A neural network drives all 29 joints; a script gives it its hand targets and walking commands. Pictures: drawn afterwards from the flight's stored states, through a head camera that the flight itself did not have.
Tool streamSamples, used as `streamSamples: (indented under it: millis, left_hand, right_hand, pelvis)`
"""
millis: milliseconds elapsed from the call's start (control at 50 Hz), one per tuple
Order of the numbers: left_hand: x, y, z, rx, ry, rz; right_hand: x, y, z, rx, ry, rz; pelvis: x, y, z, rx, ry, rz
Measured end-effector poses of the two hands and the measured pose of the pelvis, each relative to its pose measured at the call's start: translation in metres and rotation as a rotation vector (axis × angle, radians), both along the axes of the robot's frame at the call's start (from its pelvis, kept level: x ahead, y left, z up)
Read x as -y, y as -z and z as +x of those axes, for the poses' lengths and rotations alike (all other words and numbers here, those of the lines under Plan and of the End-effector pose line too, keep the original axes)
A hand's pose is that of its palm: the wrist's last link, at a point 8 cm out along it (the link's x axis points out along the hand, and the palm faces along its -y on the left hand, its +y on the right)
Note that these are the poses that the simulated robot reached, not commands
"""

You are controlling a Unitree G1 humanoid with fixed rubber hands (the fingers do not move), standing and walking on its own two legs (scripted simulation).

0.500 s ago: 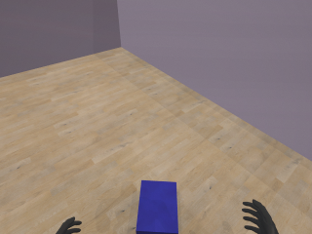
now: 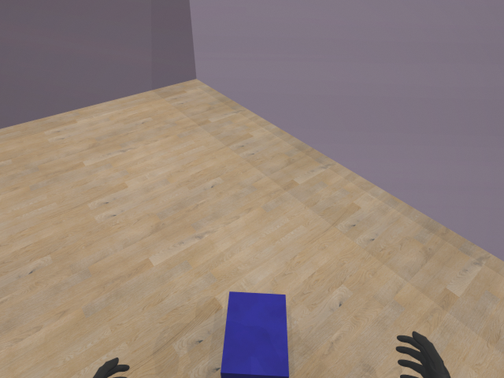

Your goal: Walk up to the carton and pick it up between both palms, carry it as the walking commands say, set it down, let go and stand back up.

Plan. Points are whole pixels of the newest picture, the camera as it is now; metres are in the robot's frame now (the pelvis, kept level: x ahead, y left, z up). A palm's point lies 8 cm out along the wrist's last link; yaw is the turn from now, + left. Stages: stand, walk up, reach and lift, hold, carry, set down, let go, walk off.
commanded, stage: stand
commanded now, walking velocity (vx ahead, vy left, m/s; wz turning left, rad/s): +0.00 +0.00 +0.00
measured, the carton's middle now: (255, 340) +0.49 -0.01 -0.68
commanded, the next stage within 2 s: none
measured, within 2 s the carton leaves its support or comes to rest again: neither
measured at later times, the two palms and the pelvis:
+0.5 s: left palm out of the picture +0.11 +0.27 -0.08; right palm out of the picture +0.13 -0.27 -0.05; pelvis -0.02 +0.00 +0.00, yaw +0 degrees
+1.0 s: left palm out of the picture +0.10 +0.27 -0.08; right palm out of the picture +0.12 -0.27 -0.05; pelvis -0.02 +0.00 +0.00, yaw +0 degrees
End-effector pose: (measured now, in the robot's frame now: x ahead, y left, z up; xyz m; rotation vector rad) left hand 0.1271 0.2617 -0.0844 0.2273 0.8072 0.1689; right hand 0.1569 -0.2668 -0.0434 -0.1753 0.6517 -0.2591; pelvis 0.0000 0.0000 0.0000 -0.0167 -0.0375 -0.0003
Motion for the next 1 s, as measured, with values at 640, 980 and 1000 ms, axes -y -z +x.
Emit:
streamSamples:
  millis: [640,980,1000]
  left_hand:
    - [-0.006,-0.003,-0.020,0.006,-0.018,0.011]
    - [-0.008,-0.001,-0.028,-0.011,-0.028,0.009]
    - [-0.008,-0.001,-0.028,-0.012,-0.029,0.008]
  right_hand:
    - [0.000,0.007,-0.025,-0.004,-0.007,0.008]
    - [0.005,0.011,-0.033,-0.025,-0.004,-0.004]
    - [0.005,0.011,-0.034,-0.027,-0.005,-0.005]
  pelvis:
    - [-0.002,0.000,-0.016,0.023,-0.001,-0.003]
    - [-0.002,0.000,-0.020,0.028,-0.001,-0.004]
    - [-0.002,0.000,-0.020,0.028,-0.001,-0.004]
